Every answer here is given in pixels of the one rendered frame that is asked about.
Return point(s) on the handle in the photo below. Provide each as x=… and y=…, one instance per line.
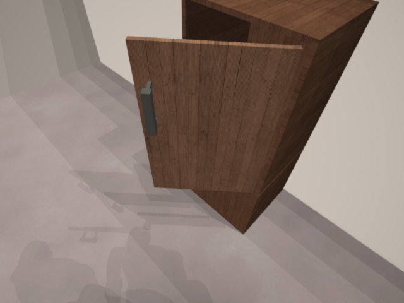
x=148, y=109

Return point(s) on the cupboard door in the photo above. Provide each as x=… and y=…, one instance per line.
x=217, y=105

